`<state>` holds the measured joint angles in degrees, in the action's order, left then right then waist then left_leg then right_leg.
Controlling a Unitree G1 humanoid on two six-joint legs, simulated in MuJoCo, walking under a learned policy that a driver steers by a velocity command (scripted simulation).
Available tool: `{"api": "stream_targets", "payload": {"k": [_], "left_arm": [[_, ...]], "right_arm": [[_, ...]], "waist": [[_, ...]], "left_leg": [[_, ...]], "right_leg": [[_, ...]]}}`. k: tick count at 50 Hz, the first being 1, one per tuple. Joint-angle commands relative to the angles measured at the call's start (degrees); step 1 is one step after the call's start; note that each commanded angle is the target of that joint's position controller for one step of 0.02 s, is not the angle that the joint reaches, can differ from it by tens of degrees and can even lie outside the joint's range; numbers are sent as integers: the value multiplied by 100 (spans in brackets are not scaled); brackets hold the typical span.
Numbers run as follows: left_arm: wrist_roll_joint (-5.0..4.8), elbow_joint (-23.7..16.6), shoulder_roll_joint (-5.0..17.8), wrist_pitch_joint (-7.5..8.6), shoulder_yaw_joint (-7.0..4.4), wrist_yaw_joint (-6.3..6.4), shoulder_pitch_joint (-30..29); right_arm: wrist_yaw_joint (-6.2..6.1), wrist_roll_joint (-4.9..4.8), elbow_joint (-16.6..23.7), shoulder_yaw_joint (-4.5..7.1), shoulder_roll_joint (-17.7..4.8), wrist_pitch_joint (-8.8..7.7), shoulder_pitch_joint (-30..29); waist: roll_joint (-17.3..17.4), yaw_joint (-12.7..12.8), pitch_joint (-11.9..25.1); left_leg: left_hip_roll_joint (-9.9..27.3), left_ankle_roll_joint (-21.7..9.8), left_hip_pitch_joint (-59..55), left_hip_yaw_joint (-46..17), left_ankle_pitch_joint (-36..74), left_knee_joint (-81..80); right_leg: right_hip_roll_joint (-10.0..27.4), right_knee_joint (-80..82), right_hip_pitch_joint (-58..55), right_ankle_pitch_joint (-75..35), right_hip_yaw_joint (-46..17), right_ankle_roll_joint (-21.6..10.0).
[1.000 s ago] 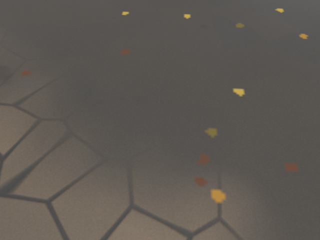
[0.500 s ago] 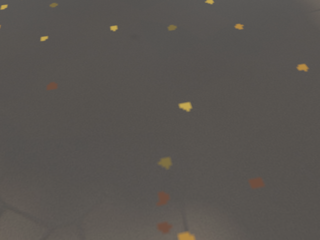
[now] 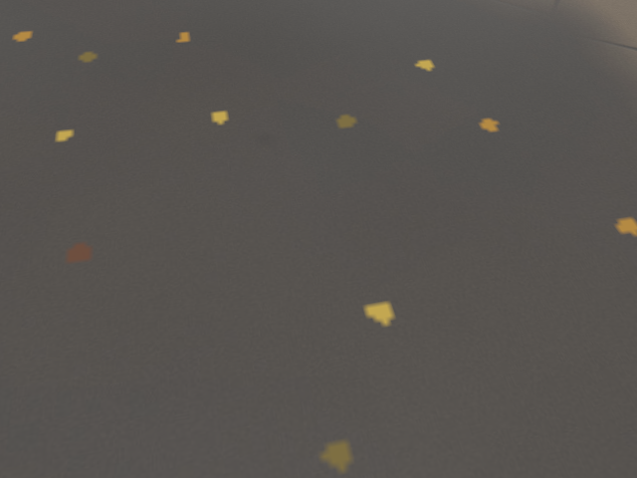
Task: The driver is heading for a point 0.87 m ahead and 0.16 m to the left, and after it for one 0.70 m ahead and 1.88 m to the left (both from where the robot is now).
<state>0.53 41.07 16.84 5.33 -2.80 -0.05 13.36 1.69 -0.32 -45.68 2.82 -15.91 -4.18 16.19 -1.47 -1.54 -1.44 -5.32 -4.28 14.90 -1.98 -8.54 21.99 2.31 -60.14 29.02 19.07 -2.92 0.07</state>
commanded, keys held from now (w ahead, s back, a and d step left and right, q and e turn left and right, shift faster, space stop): w+q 0.74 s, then w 0.08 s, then w+e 0.18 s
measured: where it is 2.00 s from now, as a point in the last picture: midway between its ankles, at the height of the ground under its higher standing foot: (214, 326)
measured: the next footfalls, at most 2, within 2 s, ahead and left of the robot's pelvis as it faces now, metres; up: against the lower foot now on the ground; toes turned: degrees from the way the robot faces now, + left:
right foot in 0.30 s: +0.34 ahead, -0.13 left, +0.00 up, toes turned +14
left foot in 0.80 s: +0.51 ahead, +0.22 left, +0.00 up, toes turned +31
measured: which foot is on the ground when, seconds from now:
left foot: down 0.00-0.30, up 0.32-0.78, down 0.80-1.00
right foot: up 0.00-0.28, down 0.30-0.82, up 0.84-1.00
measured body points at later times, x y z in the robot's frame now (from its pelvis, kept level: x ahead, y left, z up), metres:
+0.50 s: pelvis +0.27 -0.04 +0.00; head +0.29 -0.04 +0.45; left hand +0.29 +0.26 -0.10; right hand +0.47 -0.28 -0.11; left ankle +0.24 +0.11 -0.66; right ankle +0.30 -0.14 -0.74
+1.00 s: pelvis +0.50 +0.12 +0.00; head +0.52 +0.15 +0.45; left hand +0.46 +0.42 -0.12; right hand +0.73 -0.06 -0.10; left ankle +0.48 +0.20 -0.74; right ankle +0.59 -0.03 -0.65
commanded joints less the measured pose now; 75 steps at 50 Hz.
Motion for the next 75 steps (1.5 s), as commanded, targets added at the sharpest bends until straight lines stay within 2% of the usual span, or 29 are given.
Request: {"api": "stream_targets", "payload": {"k": [1, 9, 13, 14, 15, 16, 17, 19, 21, 25, 35, 38, 39, 40, 41, 42, 43, 44, 46, 51, 57, 63, 65, 67, 68, 69, 70, 72, 75], "left_arm": [[36, -483, 437, 38, -129, 45, -96], [-91, -827, 349, 148, -77, -62, -1493], [-119, -724, 627, 234, -225, -74, -984], [-60, -620, 801, 253, -310, -31, -432], [17, -541, 1141, 246, -403, 26, 476], [45, -328, 1537, 143, -499, -3, 862], [-52, -375, 1013, 112, -401, -29, 769], [-18, -409, 577, 72, -254, -15, 270], [31, -318, 388, 62, -187, -18, -23], [-25, -119, 559, 144, -271, -22, -44], [-163, 342, 1060, -43, -407, 38, 380], [-244, 393, 1296, -152, -472, 79, 420], [-263, 410, 1308, -190, -458, 94, 393], [-210, 414, 1133, -181, -373, 113, 467], [62, 154, 431, -94, -117, 39, 949], [-46, 202, 457, 80, -36, -47, 979], [-344, 109, 966, 144, -196, -97, 287], [-395, -5, 894, 168, -158, -93, -41], [-215, 140, 829, 65, -181, -37, 48], [-220, 317, 493, -254, -151, 15, 193], [-175, 90, 233, -153, -73, -132, -629], [-116, -378, 157, -133, -17, -359, -1280], [-29, -346, 329, -106, -108, -369, -767], [27, -12, 954, -75, -353, -233, 595], [236, 79, 1449, -108, -384, -125, 1040], [165, 32, 1068, -118, -285, -114, 1297], [93, -35, 961, -177, -269, -97, 1011], [-21, 8, 557, -160, -151, -73, 123], [131, 16, 360, -107, -113, -105, -618]], "right_arm": [[-108, -43, 436, 231, -914, -63, -131], [-261, -155, 258, 301, -1001, 119, 595], [-286, -129, 344, 315, -948, 193, 475], [-269, -94, 412, 252, -763, 182, 419], [-249, 14, 556, 129, -418, 153, 405], [-242, -141, 737, 20, -105, 82, 1209], [-260, -217, 594, 127, -699, 79, 1131], [-259, -124, 706, 228, -930, 145, 244], [-200, -103, 814, 249, -759, 189, 68], [-141, -100, 1015, 183, -428, 296, -160], [155, -115, 1519, 100, -345, 217, -1577], [174, -57, 1570, 239, -598, 259, -1250], [145, -56, 1407, 367, -790, 275, -537], [50, -79, 1135, 541, -1098, 308, 427], [-61, -79, 1038, 654, -1763, 309, 834], [-38, -100, 1142, 545, -1589, 245, 971], [6, -22, 1082, 420, -1212, 184, 804], [6, -15, 1048, 365, -1071, 140, 462], [3, 46, 1025, 224, -660, 64, -190], [-40, 143, 736, 246, -643, -182, -325], [-159, 115, 461, 263, -760, -186, -122], [-235, -20, 102, 330, -899, 67, 279], [-291, -54, 23, 328, -1013, 158, 260], [-313, -42, 18, 253, -962, 159, 198], [-204, 103, 127, 23, -283, 39, 824], [-137, -81, -203, 12, -437, -49, 1171], [-118, -320, -121, 206, -995, -55, 502], [-223, -209, 14, 183, -755, 62, -82], [-343, -122, -195, 204, -455, 470, 551]], "waist": [[545, 154, 232], [625, -297, 113], [836, 124, 272], [764, 406, 667], [118, 775, 1481], [-1761, 411, 2090], [-1219, 523, 1668], [-273, 558, 558], [-439, 324, 144], [-387, 223, 8], [-178, 598, -299], [-393, 245, 73], [-327, -206, 462], [-124, -672, 946], [1348, -368, 1585], [1342, -420, 2676], [689, -637, 1964], [614, -482, 1205], [499, -9, 534], [470, 228, 102], [380, -103, -201], [332, -259, -442], [610, 126, 14], [363, 871, 1008], [-971, 603, 2072], [-780, 841, 3328], [-334, 1009, 2773], [-16, 538, 1099], [-390, -54, 666]], "left_leg": [[1480, -1175, -509, -1738, 912, -1100], [1221, -739, -303, -1675, 480, -666], [1258, -482, -582, -2139, 532, 101], [981, -312, -338, -1944, 700, 793], [607, -98, 389, -1429, -152, 2388], [-49, 206, 2312, -705, -2565, 4099], [450, 277, 3014, -809, -2449, 4876], [804, 366, 2971, -587, -1474, 4981], [1070, 405, 2650, -533, -1057, 4602], [1213, 515, 2658, -375, -602, 4035], [993, 213, 2304, 278, 686, 1593], [500, -136, 1361, 702, -195, 1397], [262, -322, 338, 788, -59, 1090], [244, -529, -1281, 528, 280, 899], [1857, -1322, -3592, -2051, 277, 929], [2762, -1986, -4106, -4447, -743, -149], [2603, -1586, -3565, -3611, -797, -360], [2395, -1341, -2656, -2730, -448, -401], [1967, -1041, -1164, -1576, 462, -665], [1764, -937, -375, -306, 1148, -1373], [1684, -573, -872, 626, 1283, -1586], [2081, -461, -2092, 882, 2857, -888], [2026, -344, -2170, 794, 5021, 20], [1523, 83, -1167, 945, 4290, 2098], [571, 492, 1111, 827, -640, 4588], [-4, 568, 1706, -729, -3412, 5873], [381, 515, 1905, -1024, -3112, 5829], [880, 585, 2166, -470, -2348, 4826], [991, 812, 868, -147, -1639, 4346]], "right_leg": [[199, 779, 717, -392, -65, 216], [-270, 3029, -183, -2216, -128, 323], [-262, 3590, -1132, -1628, -130, 4], [-17, 3622, -2088, -1572, -239, -208], [998, 3483, -3538, -1305, -1169, -583], [2206, 3918, -5082, -254, -3685, -1508], [2229, 4182, -4784, 886, -4094, -1470], [1670, 4379, -3458, -17, -2417, -1081], [1295, 4672, -2623, -918, -1484, -981], [1281, 5095, -2274, -1723, -603, -1133], [1336, 4937, -3057, -2751, 927, -780], [1372, 3872, -3338, -5226, 1226, -622], [1261, 2939, -3136, -5729, 1371, -519], [1061, 1669, -2242, -5118, 1472, -338], [380, -558, 233, -684, 1435, 5], [-245, -1720, 1120, 1603, 220, 63], [76, -1956, 1614, 1191, -114, -27], [317, -1632, 1672, 733, -14, -107], [709, -903, 1005, 13, -57, -65], [668, -216, 822, -1027, -254, 170], [384, 1767, 916, -2743, -13, 91], [131, 2628, 1210, -1757, 380, -278], [-307, 2750, 231, -1271, 659, -472], [-91, 3191, -2327, -3584, 286, -833], [1799, 2592, -4965, -6335, -1818, -1895], [2570, 2803, -5701, -6789, -3056, -2556], [2188, 3035, -4994, -6386, -1954, -2156], [1614, 3633, -3224, -4994, -890, -1552], [1299, 4358, -1405, -4413, 26, -1439]]}}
